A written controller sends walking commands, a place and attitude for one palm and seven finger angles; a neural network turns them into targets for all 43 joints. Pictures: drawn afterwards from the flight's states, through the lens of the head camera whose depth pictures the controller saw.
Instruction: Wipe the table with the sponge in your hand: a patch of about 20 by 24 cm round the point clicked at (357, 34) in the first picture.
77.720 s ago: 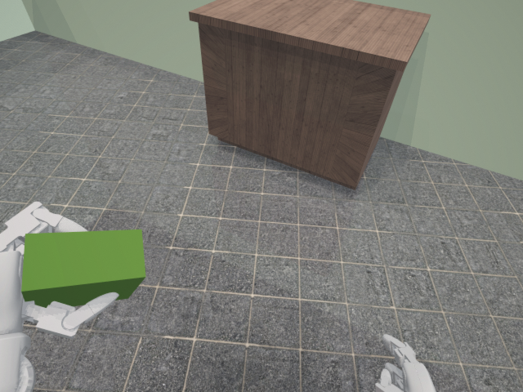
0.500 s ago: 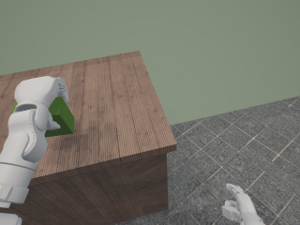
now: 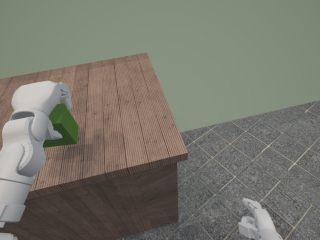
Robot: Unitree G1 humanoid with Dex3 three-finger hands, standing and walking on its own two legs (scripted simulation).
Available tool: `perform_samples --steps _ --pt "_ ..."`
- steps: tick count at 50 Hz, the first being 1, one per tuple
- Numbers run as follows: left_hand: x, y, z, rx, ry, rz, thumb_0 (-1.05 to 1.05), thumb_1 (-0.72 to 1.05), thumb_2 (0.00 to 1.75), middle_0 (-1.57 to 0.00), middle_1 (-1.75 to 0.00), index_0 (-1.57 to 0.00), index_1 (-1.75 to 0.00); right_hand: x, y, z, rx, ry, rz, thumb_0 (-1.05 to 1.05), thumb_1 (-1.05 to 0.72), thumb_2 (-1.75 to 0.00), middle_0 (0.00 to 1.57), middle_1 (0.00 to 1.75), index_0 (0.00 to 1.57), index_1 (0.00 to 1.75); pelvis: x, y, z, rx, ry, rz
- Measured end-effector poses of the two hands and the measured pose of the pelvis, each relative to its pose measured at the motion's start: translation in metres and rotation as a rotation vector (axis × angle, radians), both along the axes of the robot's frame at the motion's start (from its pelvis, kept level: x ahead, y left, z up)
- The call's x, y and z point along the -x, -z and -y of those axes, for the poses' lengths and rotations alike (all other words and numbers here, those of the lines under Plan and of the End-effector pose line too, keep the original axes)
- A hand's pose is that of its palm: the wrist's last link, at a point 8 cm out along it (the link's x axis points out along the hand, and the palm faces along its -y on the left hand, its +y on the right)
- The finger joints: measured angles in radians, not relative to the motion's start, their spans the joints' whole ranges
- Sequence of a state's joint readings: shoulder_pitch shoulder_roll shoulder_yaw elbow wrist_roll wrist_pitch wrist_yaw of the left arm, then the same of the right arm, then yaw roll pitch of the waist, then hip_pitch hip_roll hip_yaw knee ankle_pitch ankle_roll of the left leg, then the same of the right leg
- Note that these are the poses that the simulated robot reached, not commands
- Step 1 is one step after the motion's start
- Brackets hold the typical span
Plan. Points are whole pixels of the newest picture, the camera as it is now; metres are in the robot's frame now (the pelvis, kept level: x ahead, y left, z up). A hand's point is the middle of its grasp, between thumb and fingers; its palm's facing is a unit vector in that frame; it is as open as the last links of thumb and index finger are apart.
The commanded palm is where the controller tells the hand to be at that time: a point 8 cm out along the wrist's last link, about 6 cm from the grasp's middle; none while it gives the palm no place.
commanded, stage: bring the sponge back beside the body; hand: left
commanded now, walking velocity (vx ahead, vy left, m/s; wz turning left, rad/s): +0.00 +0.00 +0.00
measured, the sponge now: (50, 130) +0.31 +0.33 +0.13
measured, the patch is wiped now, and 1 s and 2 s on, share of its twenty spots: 1.00 1.00 1.00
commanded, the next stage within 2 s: step back with the hand held close in 1.44 s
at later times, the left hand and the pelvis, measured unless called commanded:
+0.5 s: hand (38, 139) +0.25 +0.30 +0.17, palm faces +0.12 -0.05 -0.99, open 9.6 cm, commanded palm +0.21 +0.30 +0.25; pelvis -0.01 +0.00 +0.00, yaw +0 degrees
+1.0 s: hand (29, 168) +0.18 +0.28 +0.17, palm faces +0.15 -0.06 -0.99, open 9.6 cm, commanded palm +0.14 +0.28 +0.24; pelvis -0.02 -0.01 +0.00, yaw -1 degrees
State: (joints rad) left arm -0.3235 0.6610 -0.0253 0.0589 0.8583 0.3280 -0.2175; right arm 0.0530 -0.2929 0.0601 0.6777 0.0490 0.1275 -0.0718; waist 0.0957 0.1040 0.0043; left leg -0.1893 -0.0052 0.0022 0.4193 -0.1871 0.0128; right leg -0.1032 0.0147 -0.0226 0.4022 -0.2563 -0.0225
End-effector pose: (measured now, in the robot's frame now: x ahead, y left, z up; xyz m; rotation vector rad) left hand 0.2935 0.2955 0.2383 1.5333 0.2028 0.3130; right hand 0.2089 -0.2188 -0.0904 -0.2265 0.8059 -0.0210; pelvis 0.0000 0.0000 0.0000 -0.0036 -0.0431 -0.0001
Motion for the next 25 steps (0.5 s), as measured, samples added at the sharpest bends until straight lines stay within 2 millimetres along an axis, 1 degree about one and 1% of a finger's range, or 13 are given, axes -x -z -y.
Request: perform_samples --steps 5,11,19,25 --pt "0.012 0.001 -0.004 0.008 -0.024 0.019 0.00 -0.52 1.05 -0.81 -1.39 -0.83 -1.46 -0.002 0.002 -0.002 -0.011 -0.002 -0.003 0.01 -0.91 -0.90 0.20 0.29 0.20 0.30 -0.001 0.001 -0.002 -0.001 0.007 0.002" --pt "0.033 0.006 -0.010 0.029 -0.071 0.019 0.00 -0.52 1.05 -0.81 -1.39 -0.83 -1.46 -0.013 -0.002 -0.009 -0.024 -0.020 0.022 0.01 -0.91 -0.90 0.20 0.29 0.20 0.30 -0.001 0.001 -0.003 -0.002 0.004 0.009" --pt "0.055 0.015 -0.003 0.043 -0.050 0.010 0.00 -0.52 1.05 -0.81 -1.39 -0.83 -1.45 -0.030 -0.015 -0.024 -0.026 -0.068 0.087 0.01 -0.91 -0.90 0.20 0.29 0.20 0.30 0.003 0.001 -0.002 -0.001 -0.007 0.024" --pt "0.070 0.012 0.001 0.041 -0.038 0.044 0.00 -0.52 1.05 -0.81 -1.39 -0.83 -1.45 -0.036 -0.023 -0.033 -0.036 -0.092 0.119 0.01 -0.91 -0.90 0.20 0.29 0.20 0.30 0.007 0.001 0.000 0.001 -0.003 0.033"
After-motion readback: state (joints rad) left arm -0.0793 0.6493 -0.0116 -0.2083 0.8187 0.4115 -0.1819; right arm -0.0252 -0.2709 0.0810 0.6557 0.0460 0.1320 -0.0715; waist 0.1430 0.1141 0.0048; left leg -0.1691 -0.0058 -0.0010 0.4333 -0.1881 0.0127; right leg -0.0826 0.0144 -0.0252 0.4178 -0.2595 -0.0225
